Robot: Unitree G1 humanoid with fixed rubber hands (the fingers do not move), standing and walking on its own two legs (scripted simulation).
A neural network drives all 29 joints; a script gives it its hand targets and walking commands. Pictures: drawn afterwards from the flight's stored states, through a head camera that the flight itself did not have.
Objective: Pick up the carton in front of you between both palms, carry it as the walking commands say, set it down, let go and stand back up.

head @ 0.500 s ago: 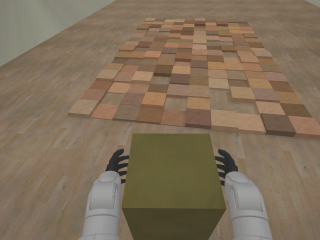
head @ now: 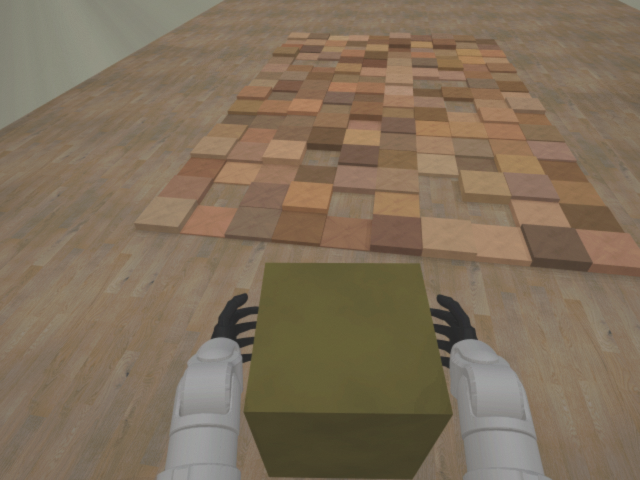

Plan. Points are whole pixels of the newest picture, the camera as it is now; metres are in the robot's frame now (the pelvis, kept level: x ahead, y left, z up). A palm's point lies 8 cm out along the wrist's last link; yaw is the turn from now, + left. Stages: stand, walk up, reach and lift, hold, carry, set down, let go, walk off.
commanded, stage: hold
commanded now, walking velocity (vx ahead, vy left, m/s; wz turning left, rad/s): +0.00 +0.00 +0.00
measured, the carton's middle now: (341, 374) +0.30 +0.00 -0.02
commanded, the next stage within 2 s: carry in 0.46 s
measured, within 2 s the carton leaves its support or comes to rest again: neither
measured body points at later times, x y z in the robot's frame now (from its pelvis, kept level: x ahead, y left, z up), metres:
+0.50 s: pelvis +0.00 +0.00 +0.00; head -0.04 +0.00 +0.45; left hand +0.30 +0.15 +0.04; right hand +0.30 -0.15 +0.04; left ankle +0.02 +0.13 -0.75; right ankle +0.01 -0.13 -0.74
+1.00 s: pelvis +0.16 +0.00 -0.01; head +0.14 -0.01 +0.44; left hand +0.43 +0.15 +0.07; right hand +0.43 -0.16 +0.07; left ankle +0.13 +0.09 -0.75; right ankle +0.07 -0.11 -0.69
